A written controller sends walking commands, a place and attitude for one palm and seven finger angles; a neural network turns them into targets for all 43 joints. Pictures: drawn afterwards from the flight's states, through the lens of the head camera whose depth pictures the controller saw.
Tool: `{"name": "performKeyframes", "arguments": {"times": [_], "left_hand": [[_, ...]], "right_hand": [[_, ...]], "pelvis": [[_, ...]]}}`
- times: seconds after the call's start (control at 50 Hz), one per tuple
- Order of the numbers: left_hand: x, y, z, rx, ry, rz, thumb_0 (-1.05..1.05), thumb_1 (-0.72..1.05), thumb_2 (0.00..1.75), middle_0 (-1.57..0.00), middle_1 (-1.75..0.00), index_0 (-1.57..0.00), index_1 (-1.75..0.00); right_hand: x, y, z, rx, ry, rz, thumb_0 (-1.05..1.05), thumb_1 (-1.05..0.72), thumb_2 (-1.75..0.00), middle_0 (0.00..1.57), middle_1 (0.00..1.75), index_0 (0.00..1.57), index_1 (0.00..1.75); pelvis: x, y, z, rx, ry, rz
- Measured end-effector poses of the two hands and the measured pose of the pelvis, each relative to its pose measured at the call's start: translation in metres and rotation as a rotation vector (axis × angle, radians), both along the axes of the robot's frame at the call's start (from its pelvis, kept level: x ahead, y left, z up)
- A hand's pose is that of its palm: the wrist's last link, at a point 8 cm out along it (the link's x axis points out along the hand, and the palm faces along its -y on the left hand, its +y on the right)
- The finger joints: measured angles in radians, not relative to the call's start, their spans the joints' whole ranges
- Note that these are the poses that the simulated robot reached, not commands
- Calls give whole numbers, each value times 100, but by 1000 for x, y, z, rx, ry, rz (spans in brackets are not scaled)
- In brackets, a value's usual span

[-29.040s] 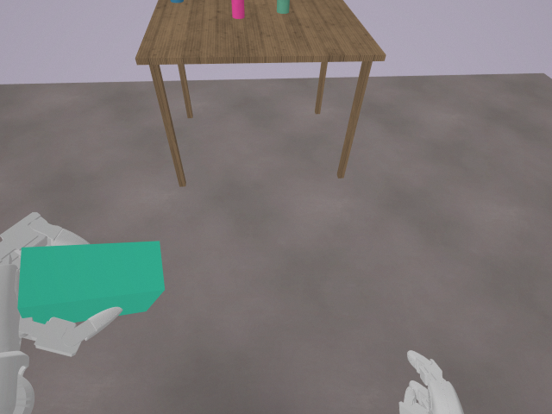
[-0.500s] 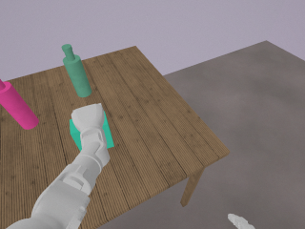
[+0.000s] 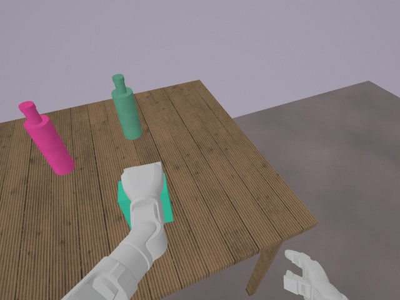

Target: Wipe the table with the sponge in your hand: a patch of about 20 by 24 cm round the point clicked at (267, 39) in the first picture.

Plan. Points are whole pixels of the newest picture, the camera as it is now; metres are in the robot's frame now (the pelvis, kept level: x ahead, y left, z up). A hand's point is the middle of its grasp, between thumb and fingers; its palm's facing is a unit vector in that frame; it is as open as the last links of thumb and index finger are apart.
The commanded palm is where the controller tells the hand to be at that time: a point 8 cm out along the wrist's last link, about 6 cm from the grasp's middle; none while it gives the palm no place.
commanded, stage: wipe back along the third lane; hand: left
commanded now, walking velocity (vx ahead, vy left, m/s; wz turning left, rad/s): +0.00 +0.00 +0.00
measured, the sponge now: (149, 207) +0.33 +0.17 -0.03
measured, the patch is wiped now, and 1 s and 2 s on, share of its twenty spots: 0.95 0.95 0.95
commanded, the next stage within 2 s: slide back across to the middle lane in 0.80 s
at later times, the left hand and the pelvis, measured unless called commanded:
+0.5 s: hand (158, 212) +0.29 +0.14 +0.02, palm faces -0.02 -0.05 -1.00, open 9.7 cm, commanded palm +0.24 +0.11 +0.05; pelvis -0.02 -0.03 +0.00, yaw -1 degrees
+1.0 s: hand (166, 227) +0.26 +0.11 +0.02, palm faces -0.01 -0.11 -0.99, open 9.7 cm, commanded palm +0.20 +0.11 +0.06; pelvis -0.03 -0.06 +0.00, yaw -1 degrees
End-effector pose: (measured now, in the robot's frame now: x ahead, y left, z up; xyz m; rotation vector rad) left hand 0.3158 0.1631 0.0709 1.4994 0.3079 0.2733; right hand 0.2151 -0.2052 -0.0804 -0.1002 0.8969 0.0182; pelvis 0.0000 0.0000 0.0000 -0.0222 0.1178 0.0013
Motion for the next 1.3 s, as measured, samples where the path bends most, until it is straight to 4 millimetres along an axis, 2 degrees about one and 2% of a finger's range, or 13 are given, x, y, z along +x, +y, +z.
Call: {"name": "performKeyframes", "arguments": {"times": [0.22,0.48,0.66,0.9,1.04,1.3], "left_hand": [[-24,-15,0,-2,5,-12,1,-46,105,-73,-136,-77,-136],[-42,-31,0,1,6,2,1,-46,105,-73,-136,-76,-136],[-55,-47,0,3,2,-5,1,-46,105,-73,-137,-76,-136],[-76,-59,-1,-19,-9,-20,1,-45,105,-72,-137,-76,-136],[-76,-50,1,-84,-15,21,1,-45,105,-72,-137,-76,-136],[-101,-28,6,-116,-13,26,0,-46,105,-73,-137,-76,-136]], "right_hand": [[-16,-9,-1,20,-17,-8,1,-91,-90,20,30,20,30],[-28,-27,-5,41,-30,-12,1,-91,-90,20,30,20,30],[-22,-41,-3,53,-57,-8,1,-91,-90,20,30,20,30],[-6,-54,11,57,-124,0,1,-91,-90,20,30,20,30],[-6,-58,16,41,-145,-11,1,-91,-90,20,30,20,30],[-20,-62,20,13,-172,-37,1,-91,-90,20,30,20,30]], "pelvis": [[-12,-8,-1,11,-32,-9],[-23,-27,0,26,-48,-13],[-23,-40,0,33,-60,-13],[-23,-52,0,36,-83,-20],[-26,-56,1,40,-89,-31],[-29,-52,4,34,-129,-46]]}}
